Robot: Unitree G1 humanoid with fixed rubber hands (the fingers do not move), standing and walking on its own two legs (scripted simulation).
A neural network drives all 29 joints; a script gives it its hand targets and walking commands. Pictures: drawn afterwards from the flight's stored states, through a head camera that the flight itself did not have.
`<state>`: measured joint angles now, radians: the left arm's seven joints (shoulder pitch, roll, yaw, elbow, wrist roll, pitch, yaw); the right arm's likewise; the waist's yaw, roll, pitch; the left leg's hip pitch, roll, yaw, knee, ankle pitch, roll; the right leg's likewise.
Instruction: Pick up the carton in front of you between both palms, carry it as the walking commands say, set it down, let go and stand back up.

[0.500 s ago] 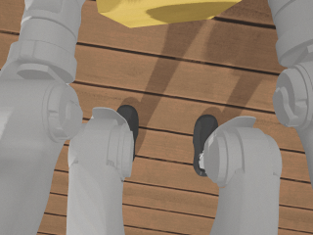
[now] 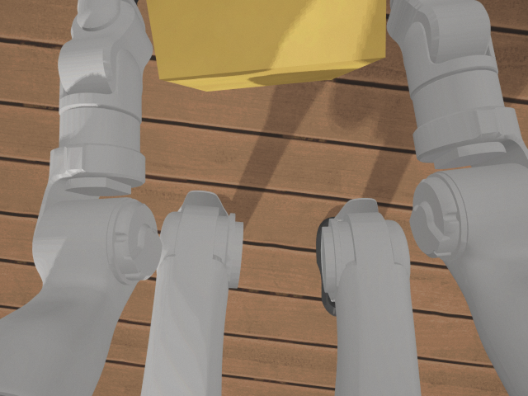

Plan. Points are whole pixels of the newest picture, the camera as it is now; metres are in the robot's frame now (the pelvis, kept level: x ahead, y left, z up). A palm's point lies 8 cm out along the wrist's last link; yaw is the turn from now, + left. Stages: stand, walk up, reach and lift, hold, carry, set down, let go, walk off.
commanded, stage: reach and lift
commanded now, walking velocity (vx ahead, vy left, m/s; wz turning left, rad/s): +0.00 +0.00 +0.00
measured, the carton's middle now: out of the picture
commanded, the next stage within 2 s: none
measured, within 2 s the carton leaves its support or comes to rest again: neither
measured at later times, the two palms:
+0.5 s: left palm out of the picture +0.50 +0.17 +0.05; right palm out of the picture +0.52 -0.13 +0.05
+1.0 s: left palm out of the picture +0.45 +0.16 +0.21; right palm out of the picture +0.46 -0.14 +0.21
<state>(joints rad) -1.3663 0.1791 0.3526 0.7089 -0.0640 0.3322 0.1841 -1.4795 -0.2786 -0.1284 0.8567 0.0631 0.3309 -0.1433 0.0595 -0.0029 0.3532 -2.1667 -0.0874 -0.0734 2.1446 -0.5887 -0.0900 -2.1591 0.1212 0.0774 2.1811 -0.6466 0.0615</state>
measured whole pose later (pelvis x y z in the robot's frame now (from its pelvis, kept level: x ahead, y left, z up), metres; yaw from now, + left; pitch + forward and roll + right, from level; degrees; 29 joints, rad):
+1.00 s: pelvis +0.03 +0.01 +0.24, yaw -1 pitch +33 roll +0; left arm -0.73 -0.10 0.46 0.61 0.24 0.37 0.04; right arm -0.75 0.07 -0.41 0.66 -0.23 0.36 -0.03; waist 0.03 0.00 -0.23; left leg -1.43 -0.09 -0.12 1.29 -0.44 -0.06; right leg -1.41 0.10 0.12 1.30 -0.47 0.04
